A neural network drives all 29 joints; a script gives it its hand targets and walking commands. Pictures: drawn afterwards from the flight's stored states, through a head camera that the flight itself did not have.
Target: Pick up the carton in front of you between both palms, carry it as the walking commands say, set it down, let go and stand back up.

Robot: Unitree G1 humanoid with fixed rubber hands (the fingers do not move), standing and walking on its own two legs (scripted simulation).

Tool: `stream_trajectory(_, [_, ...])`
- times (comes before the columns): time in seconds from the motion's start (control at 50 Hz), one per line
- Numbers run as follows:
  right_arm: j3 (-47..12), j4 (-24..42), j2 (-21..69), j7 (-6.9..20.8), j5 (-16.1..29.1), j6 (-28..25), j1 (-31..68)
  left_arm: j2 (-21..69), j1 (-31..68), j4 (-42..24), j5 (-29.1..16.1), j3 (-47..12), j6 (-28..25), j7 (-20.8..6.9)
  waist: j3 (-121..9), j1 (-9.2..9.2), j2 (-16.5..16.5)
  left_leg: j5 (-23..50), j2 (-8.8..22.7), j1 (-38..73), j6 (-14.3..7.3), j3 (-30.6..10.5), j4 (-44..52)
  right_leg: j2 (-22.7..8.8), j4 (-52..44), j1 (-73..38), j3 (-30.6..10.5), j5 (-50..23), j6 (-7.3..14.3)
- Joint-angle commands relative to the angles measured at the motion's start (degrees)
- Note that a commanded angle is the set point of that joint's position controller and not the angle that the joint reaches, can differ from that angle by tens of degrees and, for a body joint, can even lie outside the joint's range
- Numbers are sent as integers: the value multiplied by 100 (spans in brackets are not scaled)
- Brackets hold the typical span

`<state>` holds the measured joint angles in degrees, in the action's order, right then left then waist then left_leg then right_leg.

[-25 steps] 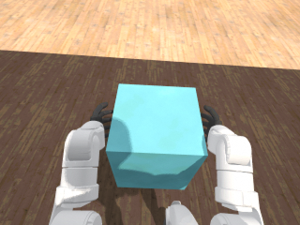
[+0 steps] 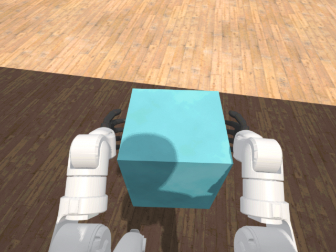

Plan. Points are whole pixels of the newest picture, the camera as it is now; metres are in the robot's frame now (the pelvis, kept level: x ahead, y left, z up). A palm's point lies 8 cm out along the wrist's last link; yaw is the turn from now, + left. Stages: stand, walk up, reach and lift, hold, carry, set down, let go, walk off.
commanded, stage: carry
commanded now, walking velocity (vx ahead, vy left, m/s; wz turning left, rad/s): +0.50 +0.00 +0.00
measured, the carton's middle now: (173, 152) +0.37 +0.02 +0.02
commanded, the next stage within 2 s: none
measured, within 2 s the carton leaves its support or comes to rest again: neither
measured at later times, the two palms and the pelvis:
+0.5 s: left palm (141, 76) +0.68 +0.16 +0.02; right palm (226, 85) +0.65 -0.14 +0.03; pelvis +0.32 +0.04 -0.04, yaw -3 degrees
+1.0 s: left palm (153, 36) +0.98 +0.16 +0.02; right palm (218, 36) +1.00 -0.14 +0.02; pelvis +0.64 -0.01 -0.09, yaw +0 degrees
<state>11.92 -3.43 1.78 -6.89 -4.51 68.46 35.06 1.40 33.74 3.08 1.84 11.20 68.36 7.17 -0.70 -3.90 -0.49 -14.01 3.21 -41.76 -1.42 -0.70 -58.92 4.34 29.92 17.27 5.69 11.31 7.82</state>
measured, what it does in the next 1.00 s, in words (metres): goes down: left foot 0.04 m lower, then right foot 0.04 m lower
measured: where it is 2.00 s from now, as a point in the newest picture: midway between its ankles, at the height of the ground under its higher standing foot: (179, 125)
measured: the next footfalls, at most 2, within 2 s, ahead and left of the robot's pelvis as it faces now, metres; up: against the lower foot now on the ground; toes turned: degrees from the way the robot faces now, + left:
left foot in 0.26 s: +0.35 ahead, +0.07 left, -0.04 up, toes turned -1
right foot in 0.80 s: +0.70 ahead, -0.04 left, -0.08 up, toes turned -2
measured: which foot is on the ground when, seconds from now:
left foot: up 0.00-0.24, down 0.26-0.80, up 0.82-1.00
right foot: down 0.00-0.28, up 0.30-0.78, down 0.80-1.00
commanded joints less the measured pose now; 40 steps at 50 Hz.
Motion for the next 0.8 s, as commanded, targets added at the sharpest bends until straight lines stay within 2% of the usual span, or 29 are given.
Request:
stream_trajectory(0.0, [-3827, 677, 6058, 1004, 2181, -241, 3778, 6280, 4469, -1015, -2725, -3998, -185, -1475, -2628, -26, -490, 653, -101, -607, -16, 285, 458, -1446, -373, -2699, -1520, -4096, 29])
stream_trajectory(0.1, [-3871, 356, 5884, 1066, 2030, -180, 3412, 6040, 3767, -509, -2424, -3864, -170, -1525, -2241, -294, -517, 1793, -505, -297, -107, 761, 2348, -961, -63, -3135, -1037, -4425, -61])
stream_trajectory(0.14, [-3834, 205, 5861, 1135, 1996, -173, 3377, 6017, 3689, -311, -2354, -3819, -211, -1550, -2038, -353, -586, 2292, -633, 238, -254, 875, 3124, -947, 38, -3018, -940, -4319, -28])
stream_trajectory(0.16, [-3788, 128, 5844, 1167, 1973, -175, 3372, 6037, 3678, -206, -2340, -3812, -233, -1561, -2020, -271, -624, 2499, -666, 808, -370, 878, 3436, -953, 243, -2764, -853, -4356, -54])
stream_trajectory(0.18, [-3721, 22, 5806, 1194, 1935, -182, 3337, 6078, 3685, -102, -2346, -3812, -252, -1574, -2106, -109, -701, 2533, -724, 1479, -458, 933, 3525, -981, 595, -2536, -791, -4544, -123])
stream_trajectory(0.2, [-3639, -90, 5766, 1218, 1890, -201, 3255, 6119, 3745, -14, -2360, -3820, -271, -1590, -2273, 142, -728, 2549, -719, 2240, -493, 938, 3668, -972, 1244, -2302, -631, -4609, -264])
stream_trajectory(0.22, [-3544, -190, 5729, 1246, 1849, -227, 3141, 6143, 3849, 68, -2372, -3837, -295, -1610, -2513, 482, -529, 2794, -497, 3314, -470, 807, 3840, -835, 2273, -1718, -322, -3952, -436])
stream_trajectory(0.24, [-3415, -278, 5633, 1284, 1824, -248, 3050, 6185, 3903, 142, -2369, -3823, -320, -1624, -2774, 604, 154, 4204, 378, 4690, -442, -102, 3057, -595, 3364, -344, -174, -1405, -476])
stream_trajectory(0.26, [-3226, -502, 5515, 1302, 1761, -269, 3022, 6298, 3906, 303, -2388, -3813, -287, -1624, -3132, 649, 1401, 5863, 1703, 6130, -1224, -2185, 2510, 131, 4633, 1362, -391, 2136, -696])
stream_trajectory(0.28, [-3118, -696, 5582, 1326, 1777, -283, 2890, 6286, 3896, 463, -2362, -3735, -292, -1608, -3174, 729, 1423, 5270, 1819, 6412, -1656, -2790, 2558, 83, 5436, 2181, -669, 2466, -649])
stream_trajectory(0.3, [-3239, -580, 5725, 1375, 1876, -366, 3029, 6429, 3906, 269, -2357, -3669, -335, -1575, -3552, 843, 1397, 2194, 1969, 6385, -2190, -3560, 3095, -49, 5931, 2914, -884, 2307, -583])
stream_trajectory(0.32, [-3474, -374, 6175, 1449, 2158, -419, 3382, 6455, 4281, -27, -2339, -3740, -402, -1517, -3057, 748, 575, 1017, 1568, 5481, -1839, -3201, 3418, -338, 5434, 2898, -926, 1804, -489])
stream_trajectory(0.34, [-3703, 4, 6476, 1512, 2447, -465, 3910, 6519, 4405, -213, -2312, -3744, -457, -1449, -2736, 587, 317, 1014, 1287, 4798, -1523, -2716, 3563, -497, 4786, 2693, -921, 1429, -494])
stream_trajectory(0.36, [-3880, 268, 6698, 1557, 2718, -501, 4287, 6579, 4409, -355, -2252, -3691, -509, -1373, -2569, 494, 141, 1085, 1151, 4228, -1308, -2332, 3704, -583, 4366, 2344, -847, 1284, -540])
stream_trajectory(0.4, [-4085, 503, 6866, 1587, 3023, -581, 4451, 6560, 4050, -423, -2092, -3678, -591, -1248, -2513, 467, 241, 1233, 977, 3749, -1108, -1893, 3816, -637, 3862, 1975, -696, 1020, -611])
stream_trajectory(0.44, [-4121, 483, 6835, 1584, 3041, -640, 4129, 6570, 3684, -381, -1964, -3726, -661, -1168, -2605, 543, 479, 2464, 887, 4143, -1048, -1539, 3629, -683, 3430, 2308, -575, 655, -676])
stream_trajectory(0.48, [-4134, 422, 6770, 1587, 2990, -692, 3771, 6512, 3423, -387, -1846, -3811, -725, -1115, -2684, 671, 562, 3837, 807, 4730, -933, -1248, 3357, -677, 3036, 2779, -465, 262, -699])
stream_trajectory(0.52, [-4169, 447, 6676, 1594, 2929, -740, 3560, 6435, 3285, -465, -1779, -3913, -772, -1087, -2696, 751, 600, 4534, 698, 5118, -789, -1015, 3198, -638, 2643, 3016, -375, -253, -671])
stream_trajectory(0.56, [-4218, 559, 6544, 1593, 2880, -765, 3487, 6339, 3304, -625, -1782, -4039, -790, -1070, -2567, 826, 593, 4733, 511, 5227, -698, -796, 3136, -530, 2060, 2991, -243, -755, -619])
stream_trajectory(0.66, [-4257, 845, 5995, 1517, 2827, -642, 3332, 5832, 3504, -1081, -1875, -4210, -625, -1026, -2200, 1052, 620, 4602, 150, 5280, -600, -405, 2868, -137, 117, 2277, 231, -2022, -424])
stream_trajectory(0.7, [-4205, 716, 5760, 1478, 2779, -530, 3208, 5533, 3369, -1006, -1826, -4096, -471, -1033, -2152, 927, 659, 4509, 137, 4903, -536, -246, 2451, -53, -524, 1315, 237, -2580, -236])
stream_trajectory(0.72, [-4175, 624, 5672, 1466, 2757, -466, 3178, 5365, 3270, -907, -1798, -3988, -396, -1041, -2254, 759, 698, 4696, 151, 4726, -483, -181, 2004, 4, -596, 706, 268, -2567, -170])
stream_trajectory(0.74, [-4145, 528, 5591, 1466, 2744, -403, 3210, 5233, 3218, -829, -1775, -3876, -330, -1055, -2416, 492, 664, 4701, 127, 4491, -355, 40, 1266, -63, -857, -30, 269, -2644, -131])
stream_trajectory(0.76, [-4111, 431, 5508, 1471, 2745, -347, 3308, 5133, 3200, -778, -1745, -3763, -266, -1078, -2628, 161, 536, 3941, 18, 3781, -245, 282, 212, -376, -995, -1143, 4, -2904, -134])
stream_trajectory(0.78, [-4048, 367, 5480, 1472, 2742, -290, 3501, 5027, 3209, -650, -1720, -3604, -194, -1110, -2841, 176, -241, 800, -264, 2462, -230, 415, -725, -1314, 71, -2406, -859, -4829, -232])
